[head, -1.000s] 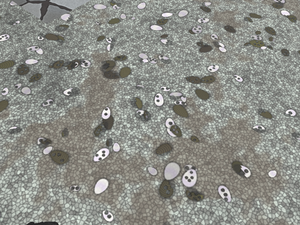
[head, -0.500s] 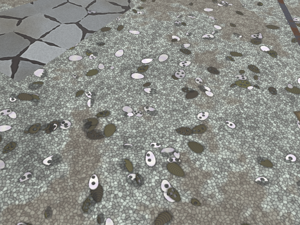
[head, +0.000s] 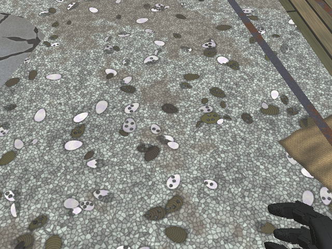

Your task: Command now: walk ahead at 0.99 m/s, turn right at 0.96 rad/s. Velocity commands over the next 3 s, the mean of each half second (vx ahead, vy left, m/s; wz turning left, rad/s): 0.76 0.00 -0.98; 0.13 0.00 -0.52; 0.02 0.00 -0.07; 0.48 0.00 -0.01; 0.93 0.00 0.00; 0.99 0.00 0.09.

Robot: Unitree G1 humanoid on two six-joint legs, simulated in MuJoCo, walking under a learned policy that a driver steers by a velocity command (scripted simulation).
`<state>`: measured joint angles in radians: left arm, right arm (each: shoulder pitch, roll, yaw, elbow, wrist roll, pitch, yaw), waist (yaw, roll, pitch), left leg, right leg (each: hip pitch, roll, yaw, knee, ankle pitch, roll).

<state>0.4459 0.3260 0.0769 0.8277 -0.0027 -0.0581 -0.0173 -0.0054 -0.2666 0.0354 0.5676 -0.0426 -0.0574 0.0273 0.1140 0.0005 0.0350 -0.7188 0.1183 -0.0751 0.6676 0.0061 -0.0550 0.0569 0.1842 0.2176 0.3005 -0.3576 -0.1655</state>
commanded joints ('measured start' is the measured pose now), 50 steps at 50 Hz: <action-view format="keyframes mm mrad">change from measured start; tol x32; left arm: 1 -50 194 51 -60 -6 -17 11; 50 -220 75 0 -199 10 73 42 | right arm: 1 -32 -119 -37 -64 10 -17 -10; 5 636 -312 -126 90 -12 -28 -77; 18 131 -213 -126 107 63 -54 -54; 50 145 -94 -90 3 5 5 -43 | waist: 1 -54 -49 -9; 6 -190 482 -453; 16 -70 98 55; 26 -114 -317 -374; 29 -123 87 -220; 50 -88 209 -157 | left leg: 1 366 -108 67 -130 58 24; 4 884 -97 42 -99 -193 58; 7 1017 326 -794 -433 -963 185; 15 583 166 103 -438 348 127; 23 555 78 278 20 736 67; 25 195 -132 244 659 -614 -13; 26 -22 -226 36 948 -725 -35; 50 582 216 -352 -276 324 318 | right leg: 1 -216 -195 172 -6 724 -42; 4 -300 -148 143 547 864 23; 6 -741 -14 -50 1120 -153 46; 7 -827 -121 -72 1157 -21 35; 16 -756 -252 -215 778 208 105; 23 -118 -94 -325 360 400 40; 26 353 -464 481 211 862 -337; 29 16 -398 474 4 292 -224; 35 -330 -278 126 109 938 -140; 50 -452 -134 -48 460 -153 204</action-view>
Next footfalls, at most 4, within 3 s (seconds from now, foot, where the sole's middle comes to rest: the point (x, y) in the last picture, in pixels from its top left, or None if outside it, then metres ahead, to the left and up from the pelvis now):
0.08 left None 0.30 0.17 -0.77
0.48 right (230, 226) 0.56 -0.16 -0.77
0.94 left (197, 176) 0.77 -0.02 -0.77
2.22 right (297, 151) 0.96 -0.47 -0.77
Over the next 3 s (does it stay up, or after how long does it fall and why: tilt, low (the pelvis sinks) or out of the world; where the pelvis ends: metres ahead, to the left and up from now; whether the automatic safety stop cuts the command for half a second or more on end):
stays up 1.40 -0.79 0.01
